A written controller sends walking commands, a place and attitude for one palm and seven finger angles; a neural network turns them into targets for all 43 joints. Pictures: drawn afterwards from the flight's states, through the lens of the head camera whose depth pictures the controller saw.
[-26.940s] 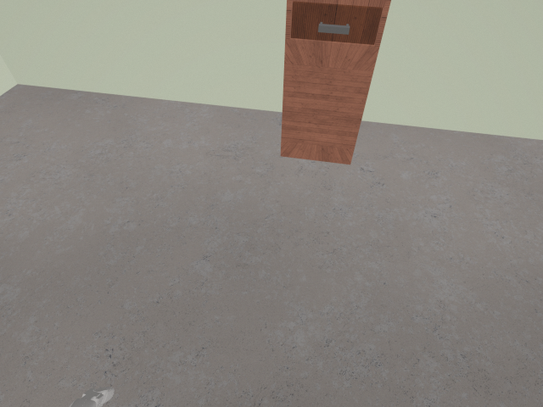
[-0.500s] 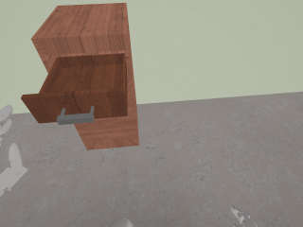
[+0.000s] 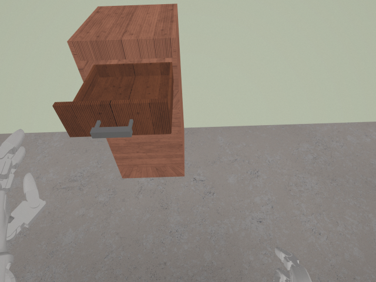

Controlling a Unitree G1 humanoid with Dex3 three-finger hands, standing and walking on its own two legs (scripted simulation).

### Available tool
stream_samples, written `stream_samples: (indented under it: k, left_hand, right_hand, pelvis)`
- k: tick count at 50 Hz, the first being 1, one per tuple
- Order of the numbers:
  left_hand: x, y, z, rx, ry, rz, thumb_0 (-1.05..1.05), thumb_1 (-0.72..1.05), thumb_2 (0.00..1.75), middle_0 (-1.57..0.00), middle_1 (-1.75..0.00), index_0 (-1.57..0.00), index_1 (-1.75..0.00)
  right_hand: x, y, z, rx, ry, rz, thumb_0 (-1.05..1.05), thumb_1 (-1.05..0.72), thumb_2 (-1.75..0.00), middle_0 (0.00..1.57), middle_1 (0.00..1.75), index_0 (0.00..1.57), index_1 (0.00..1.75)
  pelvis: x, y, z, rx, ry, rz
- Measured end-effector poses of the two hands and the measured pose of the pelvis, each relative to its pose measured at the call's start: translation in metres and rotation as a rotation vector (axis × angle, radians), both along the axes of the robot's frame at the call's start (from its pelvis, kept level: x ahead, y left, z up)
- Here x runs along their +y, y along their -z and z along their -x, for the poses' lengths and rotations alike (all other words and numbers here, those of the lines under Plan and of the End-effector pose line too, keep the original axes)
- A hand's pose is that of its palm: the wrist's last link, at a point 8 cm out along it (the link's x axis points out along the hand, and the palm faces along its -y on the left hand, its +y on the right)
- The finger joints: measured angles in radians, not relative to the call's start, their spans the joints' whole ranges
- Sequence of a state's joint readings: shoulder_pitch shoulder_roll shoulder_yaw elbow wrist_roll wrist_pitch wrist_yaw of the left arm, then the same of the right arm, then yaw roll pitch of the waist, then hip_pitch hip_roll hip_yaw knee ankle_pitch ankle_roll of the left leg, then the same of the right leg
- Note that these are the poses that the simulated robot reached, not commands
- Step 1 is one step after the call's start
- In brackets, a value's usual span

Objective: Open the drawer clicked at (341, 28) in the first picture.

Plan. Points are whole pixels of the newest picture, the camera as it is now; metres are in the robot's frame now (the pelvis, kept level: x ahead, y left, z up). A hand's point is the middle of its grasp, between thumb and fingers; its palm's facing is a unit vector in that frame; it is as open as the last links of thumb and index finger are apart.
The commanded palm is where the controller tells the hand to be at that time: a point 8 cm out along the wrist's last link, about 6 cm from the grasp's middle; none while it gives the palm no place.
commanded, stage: stop stepping back and stand still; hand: left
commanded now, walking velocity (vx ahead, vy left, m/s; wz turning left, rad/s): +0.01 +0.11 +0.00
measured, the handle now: (113, 127) +0.57 +0.29 -0.02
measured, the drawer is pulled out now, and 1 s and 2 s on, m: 0.29 0.29 0.29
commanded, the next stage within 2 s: let the arm hang, fingers relaxed in 0.10 s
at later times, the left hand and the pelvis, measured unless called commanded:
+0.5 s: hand out of the picture +0.08 +0.19 -0.16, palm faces +0.01 -0.98 -0.18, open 7.3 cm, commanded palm none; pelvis +0.00 +0.02 +0.00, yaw +1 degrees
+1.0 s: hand out of the picture +0.00 +0.23 -0.16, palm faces +0.02 -0.98 -0.22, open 7.4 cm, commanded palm none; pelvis +0.01 +0.04 +0.02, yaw -1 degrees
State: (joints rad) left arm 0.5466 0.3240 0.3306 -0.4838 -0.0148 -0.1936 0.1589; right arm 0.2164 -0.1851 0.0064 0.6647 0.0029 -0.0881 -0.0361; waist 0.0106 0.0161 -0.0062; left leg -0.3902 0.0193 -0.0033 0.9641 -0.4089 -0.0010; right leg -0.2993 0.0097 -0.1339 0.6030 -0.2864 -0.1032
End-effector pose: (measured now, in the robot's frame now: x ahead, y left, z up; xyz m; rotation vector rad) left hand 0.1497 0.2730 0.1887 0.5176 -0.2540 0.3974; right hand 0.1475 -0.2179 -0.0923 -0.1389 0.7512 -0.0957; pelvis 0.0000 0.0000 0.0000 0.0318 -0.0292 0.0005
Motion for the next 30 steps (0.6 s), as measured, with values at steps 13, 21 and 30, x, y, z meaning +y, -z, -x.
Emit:
stream_samples:
  k: [13, 21, 30]
  left_hand:
    - [0.015, 0.038, -0.029, 0.200, 0.092, -0.014, 0.00, 0.89, 0.90, -0.20, -0.30, -0.20, -0.31]
    - [-0.002, 0.266, 0.018, 1.101, -0.052, 0.395, 0.01, 0.90, 0.90, -0.19, -0.30, -0.19, -0.30]
    - [-0.018, 0.326, 0.125, 1.460, -0.176, 0.607, -0.02, 0.98, 0.89, -0.20, -0.30, -0.20, -0.30]
  right_hand:
    - [-0.026, -0.011, -0.003, 0.024, -0.006, 0.104, 0.01, -0.91, -0.89, 0.20, 0.30, 0.20, 0.30]
    - [-0.011, 0.030, 0.028, 0.228, 0.013, 0.049, 0.01, -0.91, -0.89, 0.19, 0.30, 0.20, 0.30]
    - [0.012, 0.030, 0.112, 0.555, 0.045, 0.062, 0.00, -0.93, -0.89, 0.20, 0.30, 0.20, 0.30]
  pelvis:
    - [0.017, -0.002, -0.008, 0.041, -0.013, 0.032]
    - [0.019, 0.006, -0.003, 0.010, -0.014, 0.007]
    - [0.021, -0.007, -0.002, -0.004, -0.022, 0.040]
